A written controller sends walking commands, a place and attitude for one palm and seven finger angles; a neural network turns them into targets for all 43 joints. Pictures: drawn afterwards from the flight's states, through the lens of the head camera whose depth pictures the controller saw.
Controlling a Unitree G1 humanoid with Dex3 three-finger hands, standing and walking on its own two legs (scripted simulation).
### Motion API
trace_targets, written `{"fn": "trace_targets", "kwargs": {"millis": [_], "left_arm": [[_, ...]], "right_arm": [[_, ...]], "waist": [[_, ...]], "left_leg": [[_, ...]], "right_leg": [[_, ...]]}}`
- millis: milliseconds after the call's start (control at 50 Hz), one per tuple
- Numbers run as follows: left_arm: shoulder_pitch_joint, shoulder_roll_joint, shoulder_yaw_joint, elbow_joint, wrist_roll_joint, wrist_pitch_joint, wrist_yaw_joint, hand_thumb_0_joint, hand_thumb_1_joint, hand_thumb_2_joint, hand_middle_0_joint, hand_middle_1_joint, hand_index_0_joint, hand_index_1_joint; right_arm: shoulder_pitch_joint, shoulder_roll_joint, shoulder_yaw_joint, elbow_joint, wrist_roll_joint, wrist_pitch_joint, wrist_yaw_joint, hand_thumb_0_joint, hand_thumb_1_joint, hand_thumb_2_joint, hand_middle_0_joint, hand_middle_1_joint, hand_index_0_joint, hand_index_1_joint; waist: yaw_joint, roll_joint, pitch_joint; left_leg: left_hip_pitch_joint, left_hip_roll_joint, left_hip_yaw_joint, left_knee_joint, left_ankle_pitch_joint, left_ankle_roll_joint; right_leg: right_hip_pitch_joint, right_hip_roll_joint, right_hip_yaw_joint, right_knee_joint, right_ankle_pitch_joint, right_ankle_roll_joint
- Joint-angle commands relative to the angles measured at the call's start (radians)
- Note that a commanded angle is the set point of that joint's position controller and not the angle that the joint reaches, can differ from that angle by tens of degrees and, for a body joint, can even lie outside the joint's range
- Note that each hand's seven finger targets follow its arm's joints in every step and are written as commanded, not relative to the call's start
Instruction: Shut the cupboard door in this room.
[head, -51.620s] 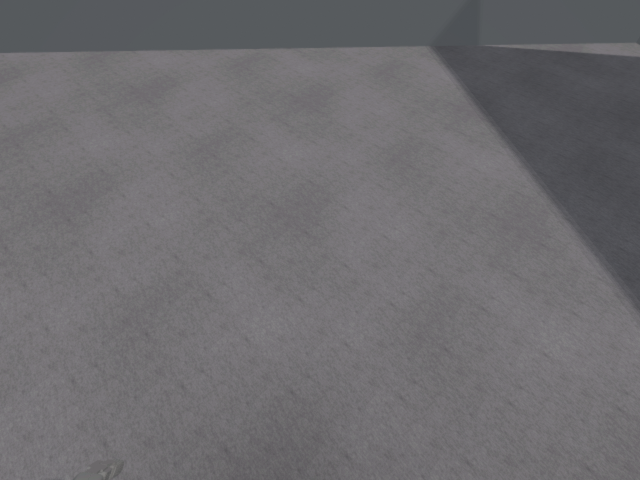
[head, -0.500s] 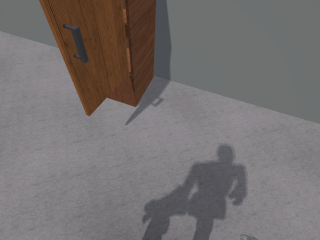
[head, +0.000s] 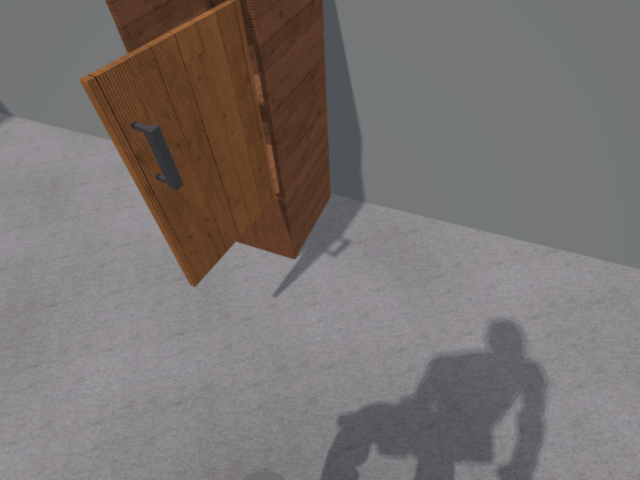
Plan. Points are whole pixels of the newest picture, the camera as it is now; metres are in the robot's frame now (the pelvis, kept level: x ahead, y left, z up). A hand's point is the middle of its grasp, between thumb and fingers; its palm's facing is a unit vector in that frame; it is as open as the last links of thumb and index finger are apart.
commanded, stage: take the last steps up to it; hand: left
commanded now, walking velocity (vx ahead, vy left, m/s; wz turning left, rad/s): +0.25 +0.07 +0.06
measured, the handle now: (157, 156) +0.67 +0.37 +0.02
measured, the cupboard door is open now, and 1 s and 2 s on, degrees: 83 83 83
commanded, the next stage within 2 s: come to a stop and stand still in 0.24 s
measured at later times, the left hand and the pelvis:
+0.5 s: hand out of the picture +0.13 +0.24 -0.18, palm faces +0.08 -0.98 -0.17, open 7.4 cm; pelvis +0.15 +0.07 +0.00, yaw +0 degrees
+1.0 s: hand (204, 419) +0.23 +0.21 -0.14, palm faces +0.05 -0.96 -0.28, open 7.4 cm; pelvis +0.15 +0.02 +0.01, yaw +0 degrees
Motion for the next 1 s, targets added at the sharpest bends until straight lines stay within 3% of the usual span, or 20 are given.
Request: {"fn": "trace_targets", "kwargs": {"millis": [0, 180, 240, 260, 280, 300, 320, 360, 400, 420, 460, 620, 660, 680, 700, 720, 740, 780, 840, 980], "left_arm": [[0.083, 0.122, 0.021, -0.003, 0.002, -0.021, 0.008, 0.000, 0.900, 0.900, -0.200, -0.300, -0.200, -0.300], [0.188, 0.153, 0.033, 0.079, 0.005, -0.017, 0.008, 0.000, 0.900, 0.900, -0.200, -0.300, -0.200, -0.300], [0.158, 0.149, 0.033, 0.084, -0.001, -0.004, 0.011, 0.000, 0.900, 0.900, -0.200, -0.300, -0.200, -0.300], [0.153, 0.128, 0.028, 0.080, -0.001, -0.001, 0.009, 0.000, 0.900, 0.900, -0.200, -0.300, -0.200, -0.300], [0.181, 0.078, 0.022, 0.065, -0.010, 0.002, 0.003, 0.000, 0.900, 0.900, -0.200, -0.300, -0.200, -0.300], [0.153, 0.053, 0.012, 0.033, -0.011, -0.002, 0.002, 0.000, 0.900, 0.900, -0.200, -0.300, -0.200, -0.300], [0.098, 0.057, 0.008, 0.033, -0.005, 0.004, 0.012, 0.000, 0.900, 0.900, -0.200, -0.300, -0.200, -0.300], [0.066, 0.053, 0.007, 0.060, -0.010, 0.010, 0.007, 0.000, 0.900, 0.900, -0.200, -0.300, -0.200, -0.300], [0.139, 0.018, -0.003, 0.101, -0.013, 0.034, 0.013, 0.000, 0.900, 0.900, -0.200, -0.300, -0.200, -0.300], [0.165, 0.022, -0.004, 0.110, -0.013, 0.047, 0.016, 0.000, 0.900, 0.900, -0.200, -0.300, -0.200, -0.300], [0.150, 0.052, 0.003, 0.097, -0.010, 0.068, 0.019, 0.000, 0.900, 0.900, -0.200, -0.300, -0.200, -0.300], [0.013, 0.102, 0.023, -0.022, -0.004, 0.090, 0.015, 0.000, 0.900, 0.900, -0.200, -0.300, -0.200, -0.300], [0.036, 0.113, 0.024, -0.027, -0.005, 0.079, 0.015, 0.000, 0.900, 0.900, -0.200, -0.300, -0.200, -0.300], [0.068, 0.123, 0.027, -0.022, -0.003, 0.072, 0.015, 0.000, 0.900, 0.900, -0.200, -0.300, -0.200, -0.300], [0.089, 0.167, 0.029, -0.017, 0.003, 0.058, 0.016, 0.000, 0.900, 0.900, -0.200, -0.300, -0.200, -0.300], [0.069, 0.252, 0.041, -0.028, 0.014, 0.046, 0.025, 0.000, 0.900, 0.900, -0.200, -0.300, -0.200, -0.300], [0.083, 0.268, 0.034, -0.033, -0.001, 0.045, 0.021, 0.000, 0.900, 0.900, -0.200, -0.300, -0.200, -0.300], [-0.004, 0.251, 0.039, -0.048, -0.002, 0.048, 0.030, 0.000, 0.900, 0.900, -0.200, -0.300, -0.200, -0.300], [-0.050, 0.223, 0.039, -0.074, -0.006, 0.048, 0.033, 0.000, 0.900, 0.900, -0.200, -0.300, -0.200, -0.300], [-0.003, 0.226, 0.047, -0.062, 0.005, 0.051, 0.027, 0.000, 0.900, 0.900, -0.200, -0.300, -0.200, -0.300]], "right_arm": [[0.013, 0.003, -0.007, -0.067, -0.004, -0.020, 0.007, 0.000, -0.900, -0.900, 0.200, 0.300, 0.200, 0.300], [-0.154, 0.036, 0.009, -0.126, 0.004, -0.055, 0.018, 0.000, -0.900, -0.900, 0.200, 0.300, 0.200, 0.300], [-0.057, 0.009, 0.008, -0.093, 0.002, -0.067, 0.007, 0.000, -0.900, -0.900, 0.200, 0.300, 0.200, 0.300], [0.053, -0.043, -0.004, -0.062, 0.001, -0.074, -0.002, 0.000, -0.900, -0.900, 0.200, 0.300, 0.200, 0.300], [0.159, -0.143, -0.028, -0.042, -0.009, -0.078, -0.016, 0.000, -0.900, -0.900, 0.200, 0.300, 0.200, 0.300], [0.230, -0.196, -0.036, -0.029, -0.001, -0.067, -0.027, 0.000, -0.900, -0.900, 0.200, 0.300, 0.200, 0.300], [0.201, -0.177, -0.030, -0.016, 0.001, -0.065, -0.039, 0.000, -0.900, -0.900, 0.200, 0.300, 0.200, 0.300], [0.027, -0.070, 0.001, -0.051, 0.005, -0.069, -0.049, 0.000, -0.900, -0.900, 0.200, 0.300, 0.200, 0.300], [-0.056, -0.036, 0.018, -0.066, 0.004, -0.078, -0.058, 0.000, -0.900, -0.900, 0.200, 0.300, 0.200, 0.300], [-0.074, -0.047, 0.017, -0.068, 0.007, -0.076, -0.062, 0.000, -0.900, -0.900, 0.200, 0.300, 0.200, 0.300], [-0.074, -0.068, 0.006, -0.064, 0.011, -0.061, -0.069, 0.000, -0.900, -0.900, 0.200, 0.300, 0.200, 0.300], [-0.128, -0.130, -0.035, -0.090, -0.004, -0.014, -0.062, 0.000, -0.900, -0.900, 0.200, 0.300, 0.200, 0.300], [-0.147, -0.135, -0.039, -0.098, -0.003, -0.007, -0.055, 0.000, -0.900, -0.900, 0.200, 0.300, 0.200, 0.300], [-0.155, -0.133, -0.041, -0.102, 0.000, -0.005, -0.050, 0.000, -0.900, -0.900, 0.200, 0.300, 0.200, 0.300], [-0.133, -0.109, -0.040, -0.102, 0.007, -0.002, -0.043, 0.000, -0.900, -0.900, 0.200, 0.300, 0.200, 0.300], [-0.075, -0.040, -0.031, -0.113, 0.018, -0.001, -0.035, 0.000, -0.900, -0.900, 0.200, 0.300, 0.200, 0.300], [-0.089, -0.043, -0.027, -0.127, 0.026, 0.016, -0.038, 0.000, -0.900, -0.900, 0.200, 0.300, 0.200, 0.300], [-0.088, -0.051, -0.027, -0.106, 0.019, 0.040, -0.042, 0.000, -0.900, -0.900, 0.200, 0.300, 0.200, 0.300], [-0.093, -0.075, -0.025, -0.094, 0.011, 0.039, -0.027, 0.000, -0.900, -0.900, 0.200, 0.300, 0.200, 0.300], [-0.099, -0.060, -0.010, -0.106, 0.009, 0.030, -0.011, 0.000, -0.900, -0.900, 0.200, 0.300, 0.200, 0.300]], "waist": [[0.001, -0.179, 0.046], [0.061, -0.210, 0.031], [-0.001, -0.185, 0.001], [-0.044, -0.073, -0.065], [-0.081, 0.164, -0.152], [-0.097, 0.268, -0.174], [-0.099, 0.274, -0.158], [-0.029, 0.074, -0.009], [0.021, 0.037, -0.021], [0.028, 0.048, -0.045], [0.019, 0.033, -0.050], [0.007, 0.160, -0.025], [0.025, 0.136, -0.041], [0.045, 0.109, -0.059], [0.048, -0.002, -0.095], [0.024, -0.273, -0.127], [0.047, -0.267, -0.136], [0.019, -0.264, -0.123], [0.021, -0.191, -0.101], [0.048, -0.225, -0.079]], "left_leg": [[-0.110, 0.080, 0.004, -0.057, 0.110, -0.037], [-0.042, 0.047, 0.091, -0.493, 0.070, -0.035], [0.198, 0.004, 0.139, -0.659, 0.141, -0.021], [0.367, 0.040, 0.093, -0.709, 0.158, -0.010], [0.545, 0.250, -0.167, -0.732, 0.252, 0.076], [0.590, 0.403, -0.338, -0.812, 0.380, 0.175], [0.544, 0.405, -0.327, -0.835, 0.412, 0.196], [0.309, 0.351, -0.181, -0.839, 0.607, 0.177], [0.225, 0.286, -0.031, -0.830, 0.809, 0.127], [0.243, 0.278, -0.007, -0.819, 0.854, 0.125], [0.276, 0.302, -0.011, -0.802, 0.906, 0.135], [0.268, 0.300, -0.010, -0.731, 0.832, 0.134], [0.254, 0.282, -0.010, -0.683, 0.740, 0.108], [0.234, 0.252, 0.012, -0.632, 0.637, 0.076], [0.211, 0.175, 0.061, -0.524, 0.440, 0.021], [0.058, 0.029, 0.126, -0.337, 0.000, -0.036], [0.057, -0.027, 0.023, -0.187, -0.321, -0.035], [0.021, -0.022, -0.075, 0.001, -0.275, -0.037], [-0.050, -0.012, -0.079, 0.087, -0.109, -0.058], [0.005, -0.007, -0.025, -0.217, -0.085, -0.066]], "right_leg": [[-0.028, -0.237, 0.189, -0.407, -0.072, -0.048], [0.131, -0.258, 0.119, -0.304, 0.190, -0.081], [0.054, -0.205, 0.066, -0.166, 0.222, -0.039], [-0.005, -0.164, 0.029, 0.015, 0.212, -0.013], [-0.182, -0.046, -0.040, 0.253, -0.039, 0.034], [-0.313, 0.017, 0.002, 0.484, -0.354, 0.042], [-0.363, -0.012, 0.087, 0.609, -0.336, 0.028], [-0.305, -0.070, 0.136, 0.599, -0.203, 0.042], [-0.160, -0.069, 0.150, 0.463, -0.125, 0.072], [-0.139, -0.056, 0.142, 0.410, -0.101, 0.078], [-0.150, -0.038, 0.130, 0.375, -0.085, 0.082], [-0.139, 0.006, 0.113, 0.249, -0.118, 0.055], [-0.065, 0.007, 0.099, 0.112, -0.035, 0.048], [0.003, 0.000, 0.091, -0.003, 0.092, 0.049], [0.079, -0.061, 0.135, -0.122, 0.372, 0.046], [0.171, -0.271, 0.377, -0.137, 0.750, -0.044], [0.120, -0.376, 0.399, -0.159, 0.951, -0.140], [0.063, -0.335, 0.408, -0.187, 0.734, -0.163], [0.078, -0.266, 0.329, -0.191, 0.557, -0.121], [0.082, -0.227, 0.324, -0.304, 0.086, -0.090]]}}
